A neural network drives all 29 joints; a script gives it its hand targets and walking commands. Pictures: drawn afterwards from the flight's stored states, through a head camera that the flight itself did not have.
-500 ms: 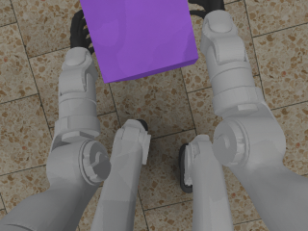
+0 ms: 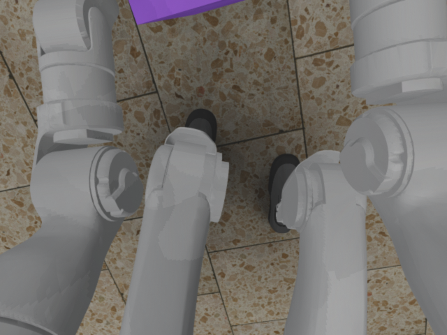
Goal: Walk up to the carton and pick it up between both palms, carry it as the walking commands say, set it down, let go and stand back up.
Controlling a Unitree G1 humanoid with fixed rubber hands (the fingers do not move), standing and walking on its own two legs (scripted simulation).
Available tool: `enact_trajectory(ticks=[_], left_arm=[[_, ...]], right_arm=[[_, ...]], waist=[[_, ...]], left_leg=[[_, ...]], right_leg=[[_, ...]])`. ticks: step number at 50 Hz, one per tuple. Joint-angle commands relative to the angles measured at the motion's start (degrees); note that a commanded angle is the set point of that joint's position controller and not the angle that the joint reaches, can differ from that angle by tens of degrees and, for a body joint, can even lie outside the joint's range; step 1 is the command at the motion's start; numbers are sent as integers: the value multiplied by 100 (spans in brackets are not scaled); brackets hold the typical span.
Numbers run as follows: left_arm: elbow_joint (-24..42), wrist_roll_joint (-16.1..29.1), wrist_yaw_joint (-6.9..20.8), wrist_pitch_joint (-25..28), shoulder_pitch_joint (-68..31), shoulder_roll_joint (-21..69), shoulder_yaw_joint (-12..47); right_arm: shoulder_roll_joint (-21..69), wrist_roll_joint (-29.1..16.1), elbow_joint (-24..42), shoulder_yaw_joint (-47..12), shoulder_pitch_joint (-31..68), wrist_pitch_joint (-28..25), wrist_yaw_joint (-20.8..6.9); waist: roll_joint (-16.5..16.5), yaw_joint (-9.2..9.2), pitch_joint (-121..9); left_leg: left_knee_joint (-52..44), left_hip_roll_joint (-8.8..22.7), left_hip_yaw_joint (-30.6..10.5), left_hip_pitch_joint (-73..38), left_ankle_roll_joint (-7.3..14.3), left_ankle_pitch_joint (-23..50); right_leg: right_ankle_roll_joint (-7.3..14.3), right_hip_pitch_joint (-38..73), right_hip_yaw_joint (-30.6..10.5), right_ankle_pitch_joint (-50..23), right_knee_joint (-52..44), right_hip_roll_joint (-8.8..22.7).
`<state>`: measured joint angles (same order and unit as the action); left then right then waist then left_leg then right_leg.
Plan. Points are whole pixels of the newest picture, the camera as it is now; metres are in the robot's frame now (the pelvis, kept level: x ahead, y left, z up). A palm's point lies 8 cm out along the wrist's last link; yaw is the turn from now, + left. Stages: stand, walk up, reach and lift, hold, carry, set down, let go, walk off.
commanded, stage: set down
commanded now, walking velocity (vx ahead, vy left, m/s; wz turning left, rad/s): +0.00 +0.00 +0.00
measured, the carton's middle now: out of the picture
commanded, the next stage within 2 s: none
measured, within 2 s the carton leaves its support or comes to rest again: rests again in 2.00 s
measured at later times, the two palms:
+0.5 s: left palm out of the picture +0.51 +0.26 -0.21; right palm out of the picture +0.61 -0.01 -0.18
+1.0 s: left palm out of the picture +0.53 +0.25 -0.21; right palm out of the picture +0.62 -0.03 -0.19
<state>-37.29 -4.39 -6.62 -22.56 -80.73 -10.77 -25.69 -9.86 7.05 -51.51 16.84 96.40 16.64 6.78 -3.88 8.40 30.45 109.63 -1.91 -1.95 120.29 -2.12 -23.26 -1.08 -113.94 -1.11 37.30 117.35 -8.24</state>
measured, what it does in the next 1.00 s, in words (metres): stands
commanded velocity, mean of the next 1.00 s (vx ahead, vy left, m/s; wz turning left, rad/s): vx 0.00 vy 0.00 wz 0.00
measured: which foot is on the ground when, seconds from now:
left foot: down 0.00-1.00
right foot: down 0.00-1.00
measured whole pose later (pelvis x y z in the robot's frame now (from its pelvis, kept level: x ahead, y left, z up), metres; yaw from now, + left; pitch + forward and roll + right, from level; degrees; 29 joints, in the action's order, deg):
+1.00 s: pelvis +0.02 -0.01 -0.04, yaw -1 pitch +39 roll +3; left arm -50.0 -6.8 0.5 -17.2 -82.5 -13.2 -28.9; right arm -13.2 4.7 -63.7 10.3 98.1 13.8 6.5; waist -4.3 9.8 22.9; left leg 116.5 1.2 -0.8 129.0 -2.2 -26.7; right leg -0.9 -124.3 -2.0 39.0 124.3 -11.6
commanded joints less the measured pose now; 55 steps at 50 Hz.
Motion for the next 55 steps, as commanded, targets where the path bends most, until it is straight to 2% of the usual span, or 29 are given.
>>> enact_trajectory(ticks=[1,3,7,8,9,10,11,12,13,17,19,20,22,23,24,25,26,28,29,31,32,41,42,45,46,48,50,51,55], left_arm=[[1599,980,1413,690,-5295,3814,2638],[1310,1135,1461,678,-5627,3675,2736],[1062,1088,1510,826,-5594,3676,2441],[1060,1184,1550,838,-5591,3548,2415],[1065,1167,1570,801,-5413,3763,2489],[597,1040,1613,792,-5413,3829,2454],[713,1177,1620,785,-5216,3942,2496],[651,930,1622,813,-5174,3704,2288],[735,1028,1617,883,-5323,3559,2416],[783,1048,1524,906,-5318,3578,2398],[-28,839,1586,797,-4539,3723,2081],[82,753,1620,811,-4724,3557,2075],[1021,1072,1634,929,-5445,3571,2273],[674,1080,1695,862,-5394,3578,2266],[533,967,1731,868,-5366,3454,2229],[333,863,1735,843,-4980,3813,2169],[189,703,1733,814,-5134,3488,2010],[142,908,1811,782,-5040,3618,2057],[376,793,1845,842,-5173,3199,1985],[59,658,1832,830,-4741,3214,1690],[319,574,1834,872,-4706,3418,1623],[-275,381,1907,893,-4594,3214,1335],[-383,344,1942,867,-4312,3333,1373],[-201,384,1950,892,-4087,3406,1403],[-489,360,1929,900,-4019,3304,1361],[-462,214,1912,921,-3880,3384,1309],[-336,331,1905,1041,-3875,3178,1254],[-362,240,1922,977,-3865,3295,1375],[-576,113,1916,988,-3507,3236,1134]], right_arm=[[4851,-957,106,-2202,2745,134,-1357],[4946,-823,-337,-2158,2475,175,-1408],[5469,-829,-1144,-1922,1977,203,-1456],[5251,-820,-997,-2002,2267,165,-1463],[4905,-716,-834,-1836,2429,107,-1420],[5085,-696,-1195,-1744,2055,91,-1468],[4824,-662,-909,-1774,2281,86,-1448],[5008,-707,-977,-1810,2275,53,-1493],[5056,-900,-978,-2028,2345,12,-1519],[5139,-1372,-379,-2335,2932,-114,-1482],[4957,-913,-1058,-2109,2528,-51,-1441],[5160,-943,-1322,-2081,2226,-12,-1483],[5179,-972,-879,-1945,2423,-73,-1504],[5158,-891,-1219,-1904,2249,-30,-1505],[5083,-1084,-1015,-2046,2363,-48,-1497],[4974,-954,-853,-1927,2519,-115,-1408],[5107,-948,-1346,-1865,2377,2,-1447],[4906,-691,-1368,-1748,2159,-15,-1429],[4910,-727,-1436,-1810,2135,43,-1447],[5014,-717,-1621,-1705,2233,20,-1467],[5252,-912,-1051,-1962,2414,-70,-1444],[5002,-567,-1577,-1808,1866,-94,-1295],[4988,-630,-1329,-1853,1907,-121,-1344],[4761,-718,-946,-1800,2006,-248,-1317],[4896,-593,-1450,-1821,1732,-150,-1353],[4994,-709,-1333,-2057,1750,-194,-1392],[4829,-702,-1149,-2125,1855,-272,-1340],[4840,-686,-1042,-1982,1799,-332,-1343],[4848,-644,-1340,-2005,1657,-301,-1355]], waist=[[586,677,-11355],[-11,311,-10432],[122,533,-9060],[-221,574,-9427],[130,302,-9552],[182,351,-8802],[126,29,-8685],[6,510,-9021],[65,714,-9237],[41,996,-9746],[-391,708,-8494],[-271,913,-8054],[-320,689,-9100],[-222,619,-8643],[-101,910,-8577],[-24,780,-8514],[-116,1006,-8182],[-379,451,-7840],[-416,747,-7919],[-427,863,-7638],[-385,1157,-7756],[-697,819,-7200],[-631,983,-6910],[-337,834,-6902],[-781,804,-6823],[-553,1190,-6881],[-1112,999,-7239],[-790,858,-7152],[-899,1036,-6781]], left_leg=[[-72,-322,721,-6442,-68,2774],[-77,-251,633,-5641,29,2100],[77,-281,783,-4319,114,1692],[132,-223,684,-4592,131,1756],[251,-197,727,-4834,41,1958],[192,-245,703,-4406,77,1692],[250,-241,629,-4682,73,1873],[143,-219,573,-4941,71,1943],[298,-208,599,-4984,73,2203],[370,-150,511,-5534,137,2678],[278,-196,432,-4980,198,2335],[273,-224,543,-4479,194,2012],[291,-211,635,-4748,139,2014],[302,-188,546,-4531,158,2028],[293,-154,661,-4258,149,1880],[288,-191,614,-4344,112,1876],[219,-175,651,-4265,106,1578],[195,-197,557,-4022,150,1407],[362,-116,629,-3899,153,1630],[298,-99,718,-3696,162,1443],[283,-152,677,-3646,231,1696],[434,-94,711,-2853,169,1443],[404,-111,692,-2844,215,1541],[302,-144,619,-3252,217,1738],[317,-104,510,-3216,271,1640],[356,-160,641,-3115,247,1940],[461,-108,522,-3122,248,1940],[308,-96,541,-3240,234,1872],[542,-125,527,-3064,247,2013]], right_leg=[[79,1975,378,-1713,-756,-286],[32,1789,370,-1404,-821,-249],[124,1554,105,-1311,-770,-227],[140,1808,131,-1399,-614,-184],[186,1754,150,-1541,-634,-177],[173,1265,187,-1208,-615,-250],[145,1062,315,-1222,-587,-189],[155,1254,274,-1266,-511,-209],[140,1242,274,-1401,-375,-214],[113,1017,267,-1433,-263,-243],[44,691,324,-1152,-446,-219],[67,587,301,-1056,-376,-279],[149,1282,261,-1258,-394,-256],[187,1083,166,-1334,-418,-239],[170,1130,106,-1325,-433,-242],[148,1080,194,-1226,-390,-253],[111,956,194,-945,-467,-242],[160,923,303,-863,-496,-247],[170,1173,127,-1199,-426,-213],[125,1162,67,-1098,-602,-198],[129,1065,21,-1304,-503,-260],[110,1488,-36,-1592,-625,-215],[125,1022,-82,-1548,-610,-192],[133,643,37,-1508,-597,-290],[112,646,69,-1420,-561,-234],[101,783,23,-1724,-465,-306],[12,1036,45,-1815,-415,-171],[38,960,94,-1864,-510,-244],[8,634,21,-1790,-475,-228]])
